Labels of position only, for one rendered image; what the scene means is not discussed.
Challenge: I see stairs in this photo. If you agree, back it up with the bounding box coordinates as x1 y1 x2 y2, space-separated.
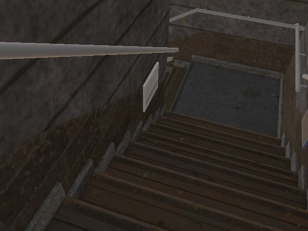
164 65 187 111
44 110 308 231

